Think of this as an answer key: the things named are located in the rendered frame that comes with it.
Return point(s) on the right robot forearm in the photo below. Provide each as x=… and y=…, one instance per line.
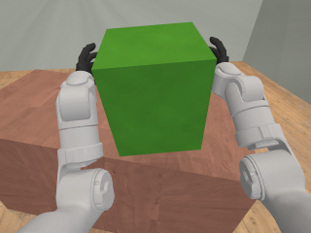
x=253, y=121

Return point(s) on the left robot forearm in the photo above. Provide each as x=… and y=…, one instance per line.
x=77, y=122

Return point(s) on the right robot hand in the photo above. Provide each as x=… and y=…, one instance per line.
x=220, y=51

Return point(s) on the left robot upper arm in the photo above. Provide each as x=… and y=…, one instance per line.
x=82, y=196

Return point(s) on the carton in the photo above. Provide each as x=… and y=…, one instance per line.
x=155, y=84

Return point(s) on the right robot upper arm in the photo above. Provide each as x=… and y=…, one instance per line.
x=275, y=179

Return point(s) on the left robot hand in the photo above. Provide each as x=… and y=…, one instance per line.
x=85, y=57

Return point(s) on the pedestal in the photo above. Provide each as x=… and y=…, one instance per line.
x=188, y=191

